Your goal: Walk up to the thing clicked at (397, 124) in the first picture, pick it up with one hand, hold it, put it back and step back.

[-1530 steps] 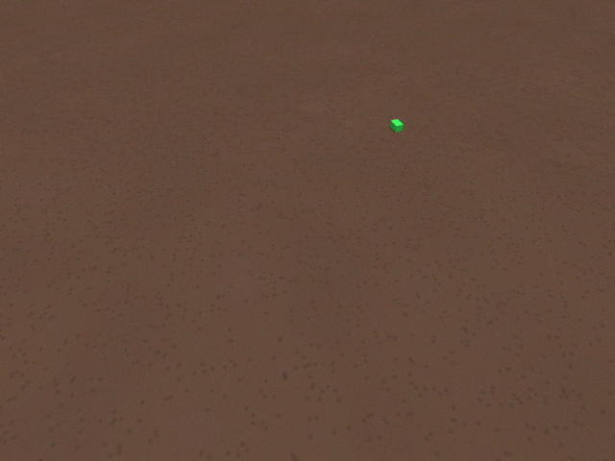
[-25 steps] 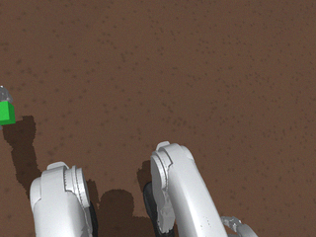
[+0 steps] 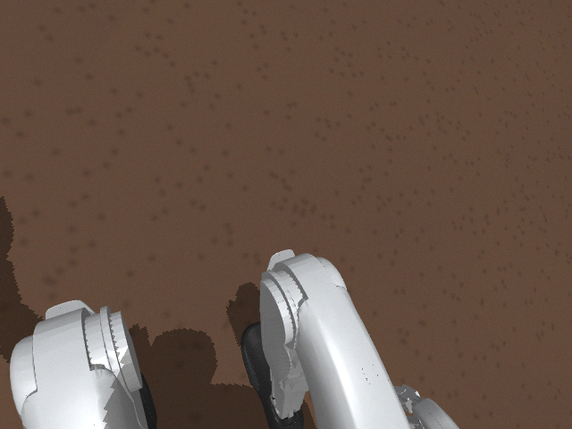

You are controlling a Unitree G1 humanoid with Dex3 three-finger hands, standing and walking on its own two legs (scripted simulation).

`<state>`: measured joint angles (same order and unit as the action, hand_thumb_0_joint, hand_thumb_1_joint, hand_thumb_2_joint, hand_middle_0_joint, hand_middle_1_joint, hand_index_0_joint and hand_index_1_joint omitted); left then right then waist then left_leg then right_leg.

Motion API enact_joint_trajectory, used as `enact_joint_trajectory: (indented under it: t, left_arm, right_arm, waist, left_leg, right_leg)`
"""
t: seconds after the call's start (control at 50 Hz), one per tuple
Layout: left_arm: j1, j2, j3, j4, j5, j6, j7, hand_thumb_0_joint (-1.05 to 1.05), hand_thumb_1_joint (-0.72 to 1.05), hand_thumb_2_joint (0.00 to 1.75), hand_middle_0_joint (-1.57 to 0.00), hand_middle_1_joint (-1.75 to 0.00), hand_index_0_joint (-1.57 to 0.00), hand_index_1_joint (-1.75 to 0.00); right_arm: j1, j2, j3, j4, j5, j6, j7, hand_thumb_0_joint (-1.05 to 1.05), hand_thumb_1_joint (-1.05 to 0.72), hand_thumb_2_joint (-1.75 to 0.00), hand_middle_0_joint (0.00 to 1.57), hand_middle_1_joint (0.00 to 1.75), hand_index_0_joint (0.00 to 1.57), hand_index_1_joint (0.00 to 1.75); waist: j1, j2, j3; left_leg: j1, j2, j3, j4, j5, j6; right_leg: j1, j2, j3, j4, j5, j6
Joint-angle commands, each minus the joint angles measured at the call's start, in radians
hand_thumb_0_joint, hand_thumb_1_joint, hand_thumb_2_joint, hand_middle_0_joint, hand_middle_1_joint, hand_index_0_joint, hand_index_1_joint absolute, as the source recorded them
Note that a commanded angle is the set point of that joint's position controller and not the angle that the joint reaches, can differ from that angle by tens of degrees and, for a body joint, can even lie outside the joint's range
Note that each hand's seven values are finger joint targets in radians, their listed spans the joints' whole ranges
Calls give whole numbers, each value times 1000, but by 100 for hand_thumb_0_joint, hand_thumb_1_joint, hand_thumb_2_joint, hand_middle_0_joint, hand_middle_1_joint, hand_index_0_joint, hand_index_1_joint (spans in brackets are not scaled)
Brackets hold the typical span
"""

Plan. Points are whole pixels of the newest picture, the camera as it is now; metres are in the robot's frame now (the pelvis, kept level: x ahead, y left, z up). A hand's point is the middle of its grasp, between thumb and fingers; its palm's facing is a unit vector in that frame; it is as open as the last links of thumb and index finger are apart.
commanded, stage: rest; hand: left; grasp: from above
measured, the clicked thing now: out of the picture +0.45 +0.34 -0.24
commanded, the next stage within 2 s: open in 1.02 s
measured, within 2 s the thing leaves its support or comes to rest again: rests again in 0.56 s
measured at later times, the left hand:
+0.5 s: hand out of the picture +0.43 +0.34 -0.24, palm faces -0.46 -0.11 -0.88, open 7.5 cm
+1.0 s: hand out of the picture +0.44 +0.34 -0.25, palm faces -0.46 -0.12 -0.88, open 7.5 cm
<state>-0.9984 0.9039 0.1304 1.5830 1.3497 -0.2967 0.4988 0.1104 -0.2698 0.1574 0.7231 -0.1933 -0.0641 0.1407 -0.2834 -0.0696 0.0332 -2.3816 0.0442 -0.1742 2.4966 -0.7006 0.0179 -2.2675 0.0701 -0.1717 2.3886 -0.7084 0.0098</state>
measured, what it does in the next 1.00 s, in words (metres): stands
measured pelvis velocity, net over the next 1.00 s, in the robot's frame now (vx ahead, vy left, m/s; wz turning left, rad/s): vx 0.00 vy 0.00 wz -0.05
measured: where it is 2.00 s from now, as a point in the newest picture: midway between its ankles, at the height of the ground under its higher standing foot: (214, 424)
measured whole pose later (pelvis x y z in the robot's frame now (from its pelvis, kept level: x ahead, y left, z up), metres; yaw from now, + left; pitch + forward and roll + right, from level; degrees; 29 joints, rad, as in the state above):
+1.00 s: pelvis +0.00 +0.00 -0.01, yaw -3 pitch +28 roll -14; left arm -1.00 1.05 0.16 1.70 1.33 -0.29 0.58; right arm 0.08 -0.31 0.28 0.67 -0.25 -0.17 0.20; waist -0.35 -0.13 0.14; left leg -2.37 0.05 -0.24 2.57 -0.72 0.02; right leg -2.24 0.09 -0.22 2.41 -0.70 0.02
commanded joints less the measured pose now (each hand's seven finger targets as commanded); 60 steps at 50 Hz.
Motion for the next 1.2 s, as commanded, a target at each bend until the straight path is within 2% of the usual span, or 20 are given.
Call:
enact_joint_trajectory:
  t: [0.0, 0.12, 0.14, 0.18, 0.2, 0.24, 0.34, 0.42, 0.44, 0.48, 0.5, 0.52, 0.56, 0.66, 0.72, 0.74, 0.96, 1.0, 1.08, 1.18]
  left_arm:
    - [-246, 250, 10, -75, -28, 16, 36, 0, 95, 24, -123, -25, -127, -21]
    - [-239, 297, 40, -96, -43, 11, 42, 0, 97, 23, -123, -25, -128, -21]
    - [-253, 273, 14, -96, -35, 6, 40, 0, 96, 22, -123, -25, -127, -20]
    - [-216, 332, 64, -58, -22, 3, 48, 0, 98, 23, -124, -25, -129, -21]
    - [-224, 328, 61, -48, -19, 1, 47, 0, 98, 22, -124, -25, -129, -20]
    - [-235, 345, 80, -73, -13, -12, 62, 0, 100, 24, -126, -25, -130, -21]
    - [-256, 337, 46, -73, -1, -21, 77, 0, 101, 28, -127, -27, -131, -24]
    - [-246, 340, 44, -63, -11, -20, 93, 0, 102, 26, -128, -27, -132, -23]
    - [-255, 332, 23, -33, -4, -17, 92, 0, 103, 26, -128, -27, -132, -23]
    - [-231, 342, 34, -29, -11, -13, 100, 0, 103, 26, -128, -27, -132, -23]
    - [-241, 327, 20, -12, -12, -11, 98, 0, 103, 26, -129, -26, -133, -22]
    - [-243, 352, 36, -35, -17, -16, 103, 0, 103, 26, -128, -27, -132, -23]
    - [-232, 336, 20, 20, -9, -6, 100, 0, 105, 24, -128, -28, -133, -23]
    - [-233, 383, 50, -17, -13, -6, 118, 0, 103, 22, -128, -23, -132, -19]
    - [-218, 385, 49, -14, -6, 2, 123, 0, 102, 23, -128, -24, -132, -20]
    - [-228, 370, 34, 16, -11, 3, 121, 0, 104, 21, -128, -25, -132, -20]
    - [-191, 401, 42, 33, -53, -1, 104, 0, 96, 16, -123, -21, -127, -17]
    - [-185, 381, 16, 44, -48, -6, 95, 0, 96, 17, -124, -19, -128, -16]
    - [-179, 389, 14, 58, -55, -12, 98, 0, 96, 20, -125, -19, -128, -16]
    - [-213, 398, 4, 32, -52, -23, 103, 0, 64, 16, -93, -24, -96, -20]
  right_arm:
    - [203, -282, -74, -8, -4, -17, -4, 0, -89, -89, 20, 30, 20, 30]
    - [194, -301, -66, -20, -7, -32, 2, 0, -89, -89, 20, 30, 20, 30]
    - [194, -295, -58, -16, -10, -33, 2, 0, -90, -89, 20, 30, 20, 30]
    - [195, -319, -58, -17, -16, -32, 2, 0, -89, -89, 20, 30, 20, 30]
    - [195, -313, -49, -25, -17, -33, 6, 0, -89, -89, 20, 30, 20, 30]
    - [187, -318, -44, -26, -26, -31, 5, 0, -89, -90, 20, 30, 20, 30]
    - [182, -326, -38, -24, -41, -49, 19, 0, -90, -90, 20, 30, 20, 30]
    - [167, -333, -33, -23, -46, -59, 20, 0, -89, -90, 20, 30, 20, 30]
    - [167, -331, -25, -27, -49, -65, 25, 0, -90, -90, 20, 30, 20, 30]
    - [163, -340, -21, -27, -49, -69, 27, 0, -89, -90, 20, 30, 20, 30]
    - [167, -339, -19, -29, -51, -74, 31, 0, -90, -90, 20, 30, 20, 30]
    - [154, -349, -21, -28, -47, -75, 30, 0, -89, -90, 20, 30, 20, 30]
    - [158, -333, 1, -33, -53, -83, 39, 0, -89, -90, 20, 30, 20, 30]
    - [155, -358, -5, -42, -53, -93, 41, 0, -90, -90, 20, 30, 20, 30]
    - [157, -348, 10, -42, -57, -96, 49, 0, -90, -90, 20, 30, 20, 30]
    - [155, -349, 13, -44, -58, -102, 52, 0, -90, -90, 20, 30, 20, 30]
    - [151, -359, 31, -54, -54, -109, 52, 0, -90, -90, 20, 30, 20, 30]
    - [146, -359, 32, -58, -55, -107, 52, 0, -90, -90, 20, 30, 20, 30]
    - [140, -361, 46, -60, -57, -101, 47, 0, -90, -90, 20, 30, 20, 30]
    - [119, -365, 56, -64, -58, -99, 43, 0, -89, -90, 20, 30, 20, 30]
  waist:
    - [-6, 371, -647]
    - [-10, 413, -676]
    - [-19, 432, -655]
    - [-23, 428, -626]
    - [-36, 422, -585]
    - [-28, 444, -609]
    - [-53, 472, -601]
    - [-48, 464, -604]
    - [-63, 468, -571]
    - [-52, 456, -571]
    - [-66, 450, -550]
    - [-51, 469, -564]
    - [-75, 440, -526]
    - [-58, 474, -552]
    - [-61, 474, -578]
    - [-83, 463, -548]
    - [-73, 422, -529]
    - [-84, 407, -522]
    - [-83, 412, -513]
    - [-85, 434, -504]
  left_leg:
    - [515, -9, 63, -223, 212, 14]
    - [559, -2, 46, -221, 253, 3]
    - [554, -3, 48, -214, 260, 0]
    - [557, -2, 37, -213, 266, -3]
    - [535, -1, 37, -205, 249, -3]
    - [543, 0, 37, -210, 249, -7]
    - [557, 5, 37, -196, 232, -3]
    - [554, 10, 27, -196, 223, -3]
    - [536, 9, 28, -190, 213, -3]
    - [526, 9, 24, -196, 219, -4]
    - [530, 9, 20, -194, 210, -5]
    - [546, 12, 8, -210, 211, -13]
    - [528, 14, 9, -190, 202, -6]
    - [539, 14, 9, -203, 215, -10]
    - [557, 17, 12, -189, 265, -9]
    - [544, 17, 10, -178, 251, -8]
    - [494, 18, 5, -176, 218, 2]
    - [495, 19, 5, -174, 216, 4]
    - [496, 20, -1, -175, 225, 3]
    - [502, 24, -16, -195, 193, -7]
  right_leg:
    - [327, 34, -42, -230, 274, -34]
    - [344, 38, -58, -204, 304, -39]
    - [339, 37, -59, -204, 309, -41]
    - [320, 37, -70, -191, 305, -45]
    - [301, 35, -71, -191, 288, -47]
    - [319, 38, -75, -196, 290, -49]
    - [327, 44, -75, -187, 294, -38]
    - [329, 48, -83, -193, 288, -38]
    - [318, 47, -82, -185, 283, -39]
    - [326, 48, -90, -187, 287, -36]
    - [308, 46, -93, -176, 281, -37]
    - [300, 46, -99, -174, 273, -41]
    - [293, 46, -99, -170, 275, -36]
    - [320, 48, -100, -175, 286, -38]
    - [361, 54, -97, -169, 336, -34]
    - [338, 50, -100, -162, 324, -33]
    - [379, 55, -96, -197, 303, -28]
    - [385, 57, -94, -197, 304, -27]
    - [387, 57, -101, -197, 311, -26]
    - [357, 60, -113, -189, 276, -33]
